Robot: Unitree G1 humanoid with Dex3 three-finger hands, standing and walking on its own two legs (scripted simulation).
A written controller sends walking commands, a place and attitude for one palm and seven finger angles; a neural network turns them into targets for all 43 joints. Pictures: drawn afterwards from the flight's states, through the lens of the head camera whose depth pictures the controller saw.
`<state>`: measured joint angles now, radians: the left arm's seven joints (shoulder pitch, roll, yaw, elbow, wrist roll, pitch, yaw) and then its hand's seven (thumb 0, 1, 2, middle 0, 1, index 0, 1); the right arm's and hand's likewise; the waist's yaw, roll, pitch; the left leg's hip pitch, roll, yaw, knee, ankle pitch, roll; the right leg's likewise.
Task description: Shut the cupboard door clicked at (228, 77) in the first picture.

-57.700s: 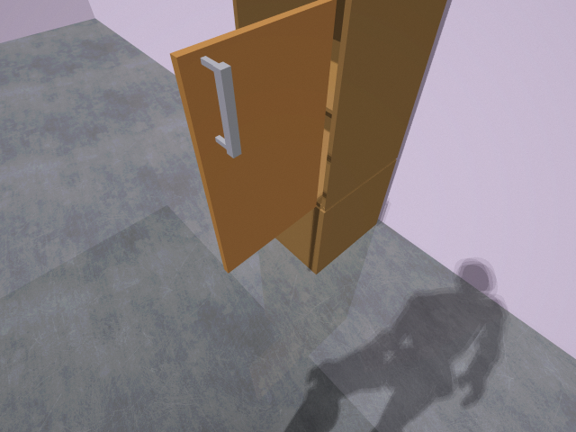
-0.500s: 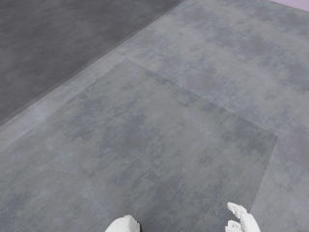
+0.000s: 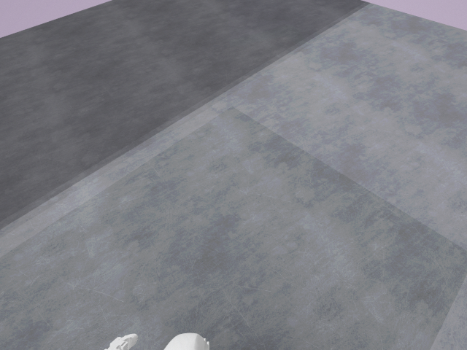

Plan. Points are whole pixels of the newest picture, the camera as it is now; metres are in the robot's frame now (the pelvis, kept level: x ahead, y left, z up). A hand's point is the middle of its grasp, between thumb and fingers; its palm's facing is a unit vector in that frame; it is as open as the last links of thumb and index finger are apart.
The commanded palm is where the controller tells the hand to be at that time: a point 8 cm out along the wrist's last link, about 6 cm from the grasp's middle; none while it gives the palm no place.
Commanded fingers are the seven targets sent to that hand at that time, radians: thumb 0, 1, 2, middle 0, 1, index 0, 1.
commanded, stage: turn to face it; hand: left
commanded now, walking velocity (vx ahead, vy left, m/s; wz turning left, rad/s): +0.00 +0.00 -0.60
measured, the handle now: out of the picture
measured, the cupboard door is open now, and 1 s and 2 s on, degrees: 23 23 23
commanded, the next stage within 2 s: none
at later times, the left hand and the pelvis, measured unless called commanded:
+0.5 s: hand out of the picture +0.14 +0.20 -0.18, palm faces -0.07 -0.97 -0.22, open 7.4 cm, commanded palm none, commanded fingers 0.00 0.90 0.90 -0.20 -0.30 -0.20 -0.30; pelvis +0.09 +0.01 -0.01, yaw -11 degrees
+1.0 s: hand (165, 255) +0.35 +0.18 -0.17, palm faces -0.44 -0.87 -0.21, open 7.4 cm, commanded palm none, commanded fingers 0.00 0.90 0.90 -0.20 -0.30 -0.20 -0.30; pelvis +0.14 +0.04 +0.00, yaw -29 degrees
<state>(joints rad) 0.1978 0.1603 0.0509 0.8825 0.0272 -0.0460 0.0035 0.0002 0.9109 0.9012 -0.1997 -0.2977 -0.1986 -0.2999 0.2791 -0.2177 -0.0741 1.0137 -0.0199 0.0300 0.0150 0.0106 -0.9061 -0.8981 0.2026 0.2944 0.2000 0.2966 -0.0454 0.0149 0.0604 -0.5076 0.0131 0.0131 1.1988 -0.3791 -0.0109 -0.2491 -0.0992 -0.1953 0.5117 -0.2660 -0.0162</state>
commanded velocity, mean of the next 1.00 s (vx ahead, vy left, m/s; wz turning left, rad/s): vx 0.00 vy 0.00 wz -0.60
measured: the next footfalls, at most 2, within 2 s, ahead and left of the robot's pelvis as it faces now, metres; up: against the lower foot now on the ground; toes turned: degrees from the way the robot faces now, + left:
left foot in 0.20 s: +0.14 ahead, +0.13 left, +0.00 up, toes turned +4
right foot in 0.52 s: +0.11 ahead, -0.11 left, +0.00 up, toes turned -17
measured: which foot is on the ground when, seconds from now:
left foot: up 0.00-0.18, down 0.20-0.52, up 0.54-0.80, down 0.82-1.00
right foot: down 0.00-0.22, up 0.24-0.50, down 0.52-0.82, up 0.84-1.00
